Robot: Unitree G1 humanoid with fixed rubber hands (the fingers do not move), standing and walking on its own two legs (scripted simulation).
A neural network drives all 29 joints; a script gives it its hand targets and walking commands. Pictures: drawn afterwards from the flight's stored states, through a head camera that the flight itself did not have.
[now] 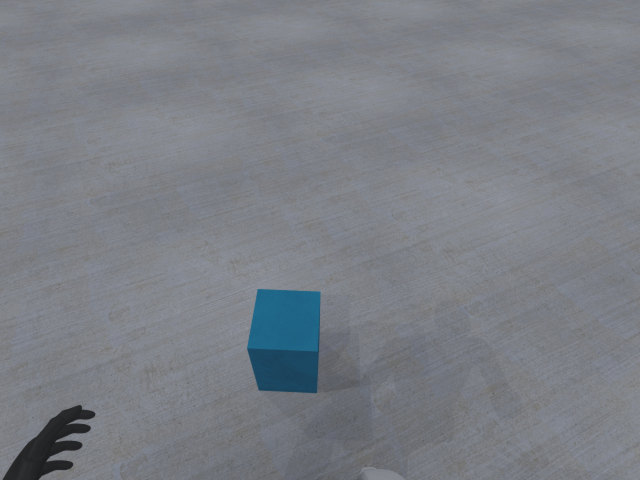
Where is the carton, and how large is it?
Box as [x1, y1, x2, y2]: [247, 289, 319, 392]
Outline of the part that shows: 258,289 247,346 258,388 260,390 316,392 319,333 319,292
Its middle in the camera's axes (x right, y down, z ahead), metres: -0.09 +0.32 +1.15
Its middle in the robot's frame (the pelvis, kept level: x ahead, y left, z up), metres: +0.61 +0.04 -0.60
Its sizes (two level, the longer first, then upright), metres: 0.184 0.182 0.288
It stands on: the floor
